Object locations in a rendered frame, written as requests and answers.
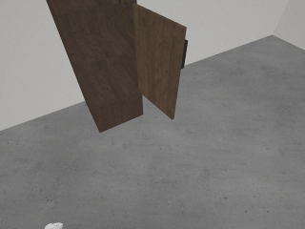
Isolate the handle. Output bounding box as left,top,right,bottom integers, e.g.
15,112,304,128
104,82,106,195
181,39,188,70

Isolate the cupboard door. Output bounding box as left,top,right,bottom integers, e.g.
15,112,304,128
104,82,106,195
132,3,187,120

